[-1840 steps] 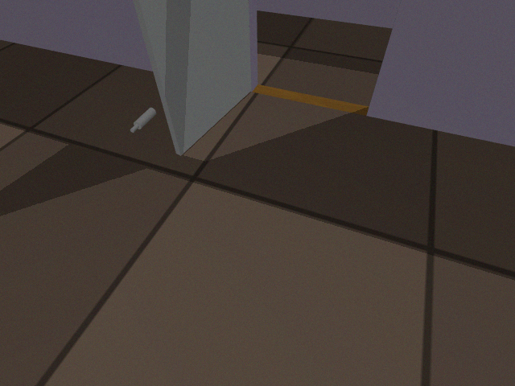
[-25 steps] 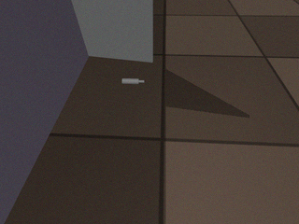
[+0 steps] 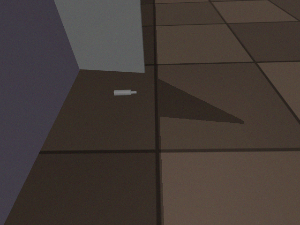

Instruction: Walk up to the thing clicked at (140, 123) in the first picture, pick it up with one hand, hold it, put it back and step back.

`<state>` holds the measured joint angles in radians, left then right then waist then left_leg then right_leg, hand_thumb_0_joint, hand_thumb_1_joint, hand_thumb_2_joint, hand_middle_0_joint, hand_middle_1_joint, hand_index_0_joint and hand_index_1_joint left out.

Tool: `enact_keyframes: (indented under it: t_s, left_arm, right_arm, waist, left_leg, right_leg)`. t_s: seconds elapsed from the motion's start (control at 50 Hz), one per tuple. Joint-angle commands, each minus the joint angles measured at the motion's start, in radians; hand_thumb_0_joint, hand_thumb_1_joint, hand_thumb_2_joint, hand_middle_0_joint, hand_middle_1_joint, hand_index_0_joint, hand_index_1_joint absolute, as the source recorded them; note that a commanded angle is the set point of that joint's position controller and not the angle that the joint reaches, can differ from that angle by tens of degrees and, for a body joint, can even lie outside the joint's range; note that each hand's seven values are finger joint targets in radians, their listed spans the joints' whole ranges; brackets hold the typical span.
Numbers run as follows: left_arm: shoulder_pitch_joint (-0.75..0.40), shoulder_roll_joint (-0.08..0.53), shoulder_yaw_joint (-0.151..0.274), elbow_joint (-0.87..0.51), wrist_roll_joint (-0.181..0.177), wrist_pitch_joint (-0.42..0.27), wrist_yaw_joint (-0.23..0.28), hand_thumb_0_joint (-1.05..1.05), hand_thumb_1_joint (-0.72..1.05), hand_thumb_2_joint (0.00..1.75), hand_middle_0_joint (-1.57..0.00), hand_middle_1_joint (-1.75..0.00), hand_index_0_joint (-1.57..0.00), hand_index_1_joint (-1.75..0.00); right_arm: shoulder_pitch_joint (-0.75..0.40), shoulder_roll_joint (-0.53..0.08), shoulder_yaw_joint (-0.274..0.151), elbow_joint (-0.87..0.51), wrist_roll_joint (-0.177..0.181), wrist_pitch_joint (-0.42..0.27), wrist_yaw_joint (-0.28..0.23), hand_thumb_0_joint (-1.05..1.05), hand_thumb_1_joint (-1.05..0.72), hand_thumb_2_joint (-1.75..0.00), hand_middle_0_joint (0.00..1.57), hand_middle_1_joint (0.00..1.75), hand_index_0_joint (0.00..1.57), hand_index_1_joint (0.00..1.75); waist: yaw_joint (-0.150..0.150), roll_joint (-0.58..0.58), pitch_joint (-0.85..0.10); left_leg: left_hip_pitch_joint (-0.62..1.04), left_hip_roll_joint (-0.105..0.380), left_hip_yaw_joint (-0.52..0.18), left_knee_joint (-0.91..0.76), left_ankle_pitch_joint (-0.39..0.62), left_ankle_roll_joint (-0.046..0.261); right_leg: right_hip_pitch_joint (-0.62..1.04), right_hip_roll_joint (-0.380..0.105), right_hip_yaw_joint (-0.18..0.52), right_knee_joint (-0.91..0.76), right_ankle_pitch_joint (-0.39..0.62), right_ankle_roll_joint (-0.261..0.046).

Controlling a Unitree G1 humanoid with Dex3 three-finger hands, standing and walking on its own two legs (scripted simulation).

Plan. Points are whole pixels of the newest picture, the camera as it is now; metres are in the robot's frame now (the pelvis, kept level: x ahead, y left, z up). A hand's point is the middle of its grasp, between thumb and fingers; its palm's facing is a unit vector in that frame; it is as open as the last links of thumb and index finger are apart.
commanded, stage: walk up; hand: left
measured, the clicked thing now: (125, 92) +1.46 +0.35 -0.74
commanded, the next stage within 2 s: none
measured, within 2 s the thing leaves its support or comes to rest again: neither
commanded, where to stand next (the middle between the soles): +1.10 +0.10 m, yaw +3 degrees
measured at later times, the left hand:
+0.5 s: hand (73, 194) +0.25 +0.30 -0.16, palm faces +0.00 -0.95 -0.31, open 7.4 cm
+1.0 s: hand (96, 119) +0.55 +0.28 -0.11, palm faces +0.02 -0.91 -0.41, open 7.4 cm
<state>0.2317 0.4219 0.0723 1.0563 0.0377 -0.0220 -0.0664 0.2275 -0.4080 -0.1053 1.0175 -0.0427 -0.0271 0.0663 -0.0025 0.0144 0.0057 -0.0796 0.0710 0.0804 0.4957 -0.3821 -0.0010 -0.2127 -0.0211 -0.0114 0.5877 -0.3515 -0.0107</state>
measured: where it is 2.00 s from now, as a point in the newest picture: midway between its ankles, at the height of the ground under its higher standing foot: (151, 144)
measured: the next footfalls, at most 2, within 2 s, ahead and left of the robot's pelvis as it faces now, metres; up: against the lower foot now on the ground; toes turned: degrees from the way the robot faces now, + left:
left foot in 0.34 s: +0.33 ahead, +0.12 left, +0.00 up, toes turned +6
right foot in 0.88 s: +0.55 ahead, -0.11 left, +0.00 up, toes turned -3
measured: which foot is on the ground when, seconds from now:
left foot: down 0.00-0.02, up 0.04-0.32, down 0.34-0.92, up 0.94-1.00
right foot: down 0.00-0.38, up 0.40-0.86, down 0.88-1.00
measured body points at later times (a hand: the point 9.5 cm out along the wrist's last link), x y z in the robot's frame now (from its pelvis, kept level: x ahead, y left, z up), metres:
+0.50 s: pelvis +0.21 +0.04 -0.01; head +0.22 +0.06 +0.44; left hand +0.25 +0.35 -0.14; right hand +0.33 -0.27 -0.10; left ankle +0.29 +0.12 -0.73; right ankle +0.11 -0.11 -0.64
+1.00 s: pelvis +0.45 +0.00 +0.00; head +0.46 -0.03 +0.45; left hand +0.55 +0.32 -0.08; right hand +0.48 -0.31 -0.14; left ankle +0.35 +0.12 -0.66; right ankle +0.51 -0.10 -0.73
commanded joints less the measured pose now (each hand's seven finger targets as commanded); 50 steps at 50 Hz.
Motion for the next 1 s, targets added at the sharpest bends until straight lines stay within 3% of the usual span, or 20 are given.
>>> enact_keyframes:
  t_s: [0.0, 0.04, 0.12, 0.24, 0.32, 0.34, 0.36, 0.38, 0.4, 0.48, 0.56, 0.62, 0.7, 0.8, 0.86, 0.88, 0.9, 0.92, 0.94, 0.98]
  left_arm:
    - [0.267, 0.343, 0.099, -0.012, 0.007, -0.08, 0.029, 0.0, 0.9, 0.9, -0.2, -0.3, -0.2, -0.3]
    - [0.141, 0.348, 0.088, -0.085, -0.008, -0.079, 0.036, 0.0, 0.9, 0.9, -0.2, -0.3, -0.2, -0.3]
    - [0.028, 0.225, 0.054, -0.141, -0.034, -0.08, 0.051, 0.0, 0.9, 0.9, -0.2, -0.3, -0.2, -0.3]
    - [-0.005, 0.251, 0.058, -0.206, -0.024, -0.074, 0.047, 0.0, 0.9, 0.9, -0.2, -0.3, -0.2, -0.3]
    - [0.0, 0.229, 0.039, -0.218, -0.037, -0.068, 0.051, 0.0, 0.9, 0.9, -0.2, -0.3, -0.2, -0.3]
    - [0.073, 0.177, 0.021, -0.212, -0.043, -0.065, 0.053, 0.0, 0.9, 0.9, -0.2, -0.3, -0.2, -0.3]
    - [0.138, 0.118, 0.015, -0.212, -0.051, -0.063, 0.047, 0.0, 0.9, 0.9, -0.2, -0.3, -0.2, -0.3]
    - [0.144, 0.227, 0.031, -0.213, -0.054, -0.058, 0.056, 0.0, 0.9, 0.9, -0.2, -0.3, -0.2, -0.3]
    - [0.12, 0.255, 0.025, -0.204, -0.048, -0.057, 0.057, 0.0, 0.9, 0.9, -0.2, -0.3, -0.2, -0.3]
    - [0.132, 0.218, 0.024, -0.171, -0.044, -0.053, 0.032, 0.0, 0.9, 0.9, -0.2, -0.3, -0.2, -0.3]
    - [0.133, 0.186, 0.03, -0.172, -0.028, -0.046, 0.008, 0.0, 0.9, 0.9, -0.2, -0.3, -0.2, -0.3]
    - [0.054, 0.179, 0.037, -0.207, -0.018, -0.047, -0.007, 0.0, 0.9, 0.9, -0.2, -0.3, -0.2, -0.3]
    - [-0.059, 0.173, 0.043, -0.232, -0.017, -0.048, -0.013, 0.0, 0.9, 0.9, -0.2, -0.3, -0.2, -0.3]
    - [-0.087, 0.155, 0.039, -0.231, -0.02, -0.068, -0.007, 0.0, 0.9, 0.9, -0.2, -0.3, -0.2, -0.3]
    - [0.098, 0.199, 0.059, -0.176, -0.016, -0.086, 0.02, 0.0, 0.9, 0.9, -0.2, -0.3, -0.2, -0.3]
    - [0.209, 0.27, 0.085, -0.167, -0.008, -0.091, 0.031, 0.0, 0.9, 0.9, -0.2, -0.3, -0.2, -0.3]
    - [0.227, 0.323, 0.091, -0.172, -0.021, -0.091, 0.037, 0.0, 0.9, 0.9, -0.2, -0.3, -0.2, -0.3]
    - [0.177, 0.332, 0.091, -0.185, -0.035, -0.086, 0.039, 0.0, 0.9, 0.9, -0.2, -0.3, -0.2, -0.3]
    - [0.162, 0.301, 0.084, -0.198, -0.044, -0.081, 0.043, 0.0, 0.9, 0.9, -0.2, -0.3, -0.2, -0.3]
    - [0.086, 0.248, 0.059, -0.218, -0.049, -0.083, 0.048, 0.0, 0.9, 0.9, -0.2, -0.3, -0.2, -0.3]
  right_arm:
    - [-0.233, -0.106, 0.001, -0.185, 0.014, -0.014, -0.003, 0.0, -0.9, -0.9, 0.2, 0.3, 0.2, 0.3]
    - [-0.195, -0.186, -0.009, -0.181, 0.023, -0.027, -0.019, 0.0, -0.9, -0.9, 0.2, 0.3, 0.2, 0.3]
    - [-0.079, -0.182, -0.009, -0.134, 0.035, -0.027, -0.007, 0.0, -0.9, -0.9, 0.2, 0.3, 0.2, 0.3]
    - [-0.161, -0.161, -0.01, -0.207, 0.025, -0.023, 0.023, 0.0, -0.9, -0.9, 0.2, 0.3, 0.2, 0.3]
    - [0.136, -0.217, -0.063, -0.128, 0.001, -0.028, 0.006, 0.0, -0.9, -0.9, 0.2, 0.3, 0.2, 0.3]
    - [0.257, -0.265, -0.088, -0.108, -0.013, -0.029, -0.003, 0.0, -0.9, -0.9, 0.2, 0.3, 0.2, 0.3]
    - [0.291, -0.323, -0.108, -0.132, -0.009, -0.034, -0.015, 0.0, -0.9, -0.9, 0.2, 0.3, 0.2, 0.3]
    - [0.205, -0.341, -0.104, -0.166, 0.033, -0.037, -0.013, 0.0, -0.9, -0.9, 0.2, 0.3, 0.2, 0.3]
    - [0.13, -0.325, -0.1, -0.189, 0.048, -0.036, -0.018, 0.0, -0.9, -0.9, 0.2, 0.3, 0.2, 0.3]
    - [0.015, -0.224, -0.046, -0.216, 0.048, -0.057, -0.026, 0.0, -0.9, -0.9, 0.2, 0.3, 0.2, 0.3]
    - [0.018, -0.215, -0.037, -0.234, 0.039, -0.08, -0.017, 0.0, -0.9, -0.9, 0.2, 0.3, 0.2, 0.3]
    - [0.032, -0.241, -0.043, -0.239, 0.036, -0.086, -0.008, 0.0, -0.9, -0.9, 0.2, 0.3, 0.2, 0.3]
    - [0.089, -0.252, -0.046, -0.233, 0.039, -0.08, -0.006, 0.0, -0.9, -0.9, 0.2, 0.3, 0.2, 0.3]
    - [0.105, -0.246, -0.038, -0.24, 0.038, -0.069, -0.014, 0.0, -0.9, -0.9, 0.2, 0.3, 0.2, 0.3]
    - [0.133, -0.187, -0.009, -0.252, 0.041, -0.061, -0.022, 0.0, -0.9, -0.9, 0.2, 0.3, 0.2, 0.3]
    - [0.149, -0.141, 0.01, -0.273, 0.045, -0.066, -0.023, 0.0, -0.9, -0.9, 0.2, 0.3, 0.2, 0.3]
    - [0.177, -0.145, 0.015, -0.266, 0.05, -0.061, -0.026, 0.0, -0.9, -0.9, 0.2, 0.3, 0.2, 0.3]
    - [0.161, -0.234, 0.001, -0.239, 0.043, -0.053, -0.039, 0.0, -0.9, -0.9, 0.2, 0.3, 0.2, 0.3]
    - [0.121, -0.244, -0.004, -0.229, 0.04, -0.058, -0.043, 0.0, -0.9, -0.9, 0.2, 0.3, 0.2, 0.3]
    - [0.128, -0.215, 0.0, -0.206, 0.055, -0.056, -0.033, 0.0, -0.9, -0.9, 0.2, 0.3, 0.2, 0.3]
  waist:
    - [0.181, -0.341, 0.098]
    - [0.126, -0.099, 0.161]
    - [0.017, -0.132, 0.074]
    - [0.043, -0.163, 0.086]
    - [-0.11, 0.012, -0.078]
    - [-0.146, 0.152, -0.168]
    - [-0.137, 0.341, -0.186]
    - [-0.107, 0.232, -0.22]
    - [-0.079, 0.165, -0.142]
    - [0.006, 0.048, 0.089]
    - [0.017, 0.065, 0.111]
    - [-0.007, 0.113, 0.126]
    - [-0.048, 0.108, 0.128]
    - [-0.037, 0.056, 0.056]
    - [0.054, -0.092, -0.087]
    - [0.1, -0.232, -0.172]
    - [0.102, -0.291, -0.136]
    - [0.101, -0.21, -0.108]
    - [0.099, -0.16, -0.058]
    - [0.042, -0.121, 0.016]
  left_leg:
    - [-0.687, -0.11, -0.013, 0.533, -0.196, 0.045]
    - [-0.718, -0.052, -0.195, 0.554, -0.114, 0.041]
    - [-0.591, -0.043, -0.213, 0.498, 0.064, 0.038]
    - [-0.377, -0.013, -0.063, 0.084, 0.231, 0.024]
    - [0.146, -0.051, -0.026, 0.049, 0.317, 0.1]
    - [0.307, -0.006, -0.121, 0.034, 0.182, 0.142]
    - [0.37, 0.214, -0.543, -0.091, -0.054, 0.221]
    - [0.319, 0.304, -0.803, -0.254, -0.246, 0.303]
    - [0.195, 0.323, -0.778, -0.307, -0.331, 0.298]
    - [-0.185, 0.188, -0.351, -0.329, -0.07, 0.163]
    - [-0.209, 0.159, -0.224, -0.351, -0.059, 0.199]
    - [-0.184, 0.178, -0.227, -0.376, -0.129, 0.22]
    - [-0.118, 0.176, -0.231, -0.368, -0.123, 0.172]
    - [-0.035, 0.166, -0.162, -0.189, 0.281, 0.169]
    - [-0.126, 0.062, -0.048, 0.201, 0.474, 0.108]
    - [-0.322, -0.018, 0.007, 0.465, 0.286, 0.07]
    - [-0.571, -0.133, -0.029, 0.597, -0.12, 0.039]
    - [-0.594, -0.064, -0.117, 0.657, -0.163, 0.047]
    - [-0.59, -0.047, -0.154, 0.688, -0.13, 0.046]
    - [-0.515, -0.021, -0.196, 0.631, -0.024, 0.045]
  right_leg:
    - [0.412, -0.257, 0.539, -0.419, -0.175, -0.07]
    - [0.349, -0.397, 0.621, -0.437, 0.038, -0.203]
    - [0.377, -0.177, 0.141, -0.317, 0.562, -0.112]
    - [0.214, -0.168, 0.017, -0.332, 0.455, -0.14]
    - [-0.008, -0.146, -0.047, 0.079, 0.558, -0.105]
    - [-0.129, -0.072, -0.073, 0.338, 0.422, -0.068]
    - [-0.343, 0.117, -0.036, 0.589, -0.094, -0.036]
    - [-0.345, 0.096, 0.104, 0.688, -0.191, -0.074]
    - [-0.343, 0.027, 0.126, 0.727, -0.144, -0.074]
    - [-0.244, -0.045, 0.137, 0.551, 0.043, -0.038]
    - [-0.253, -0.074, 0.052, 0.335, 0.098, 0.019]
    - [-0.281, -0.092, 0.015, 0.189, 0.139, 0.027]
    - [-0.307, -0.086, 0.002, 0.064, 0.244, 0.006]
    - [-0.174, -0.034, -0.044, -0.05, 0.21, -0.022]
    - [0.197, -0.002, -0.053, -0.163, 0.192, -0.063]
    - [0.39, -0.198, 0.215, -0.191, 0.093, -0.13]
    - [0.485, -0.396, 0.573, -0.296, 0.027, -0.22]
    - [0.433, -0.456, 0.641, -0.282, 0.03, -0.296]
    - [0.338, -0.425, 0.567, -0.294, 0.111, -0.302]
    - [0.195, -0.296, 0.294, -0.312, 0.214, -0.22]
